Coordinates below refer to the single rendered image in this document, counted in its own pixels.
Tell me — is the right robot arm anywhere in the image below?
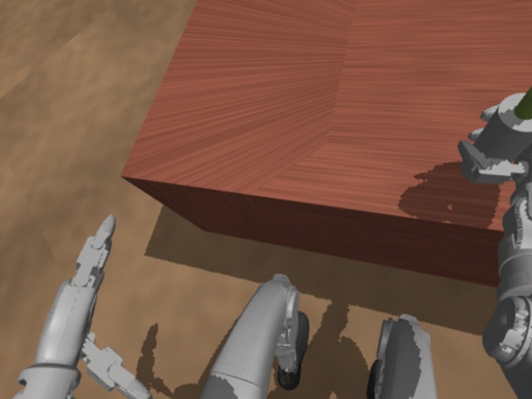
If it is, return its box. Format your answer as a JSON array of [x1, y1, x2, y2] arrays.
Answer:
[[482, 182, 532, 399]]

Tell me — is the right robot hand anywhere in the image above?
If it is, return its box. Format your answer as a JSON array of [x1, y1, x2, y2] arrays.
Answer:
[[458, 104, 532, 189]]

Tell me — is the left robot foot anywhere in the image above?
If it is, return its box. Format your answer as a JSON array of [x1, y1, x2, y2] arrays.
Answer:
[[278, 311, 309, 390]]

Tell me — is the bottle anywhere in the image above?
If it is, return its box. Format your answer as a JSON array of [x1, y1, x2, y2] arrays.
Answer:
[[461, 87, 532, 184]]

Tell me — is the left robot hand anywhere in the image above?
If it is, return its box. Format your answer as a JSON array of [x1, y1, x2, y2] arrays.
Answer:
[[34, 214, 153, 399]]

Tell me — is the left robot arm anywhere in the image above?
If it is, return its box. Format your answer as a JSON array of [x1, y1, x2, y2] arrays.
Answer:
[[12, 363, 81, 399]]

